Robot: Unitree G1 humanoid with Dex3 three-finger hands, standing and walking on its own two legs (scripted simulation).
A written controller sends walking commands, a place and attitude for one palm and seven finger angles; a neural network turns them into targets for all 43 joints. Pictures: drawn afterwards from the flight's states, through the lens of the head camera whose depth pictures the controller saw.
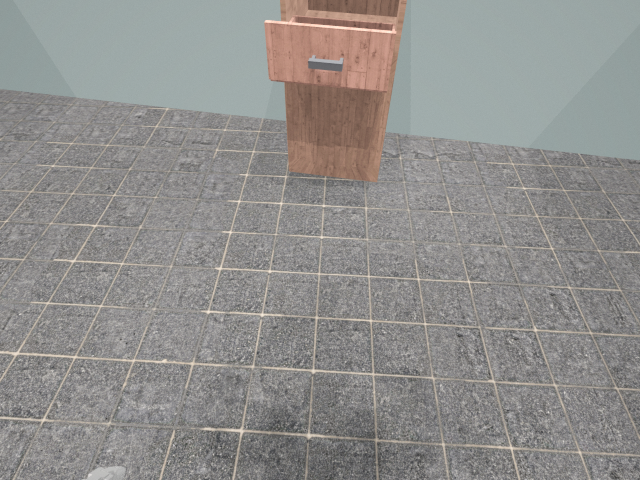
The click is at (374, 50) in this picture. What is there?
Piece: drawer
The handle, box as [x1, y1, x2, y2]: [308, 55, 343, 71]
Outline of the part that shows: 308,60 309,68 341,71 343,58 340,58 339,61 316,59 315,55 313,55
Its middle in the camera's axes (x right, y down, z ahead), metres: +0.02 -0.56 +1.21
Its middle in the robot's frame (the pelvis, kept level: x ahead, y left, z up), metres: +1.28 +0.05 -0.05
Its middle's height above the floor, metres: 0.72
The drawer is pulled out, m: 0.30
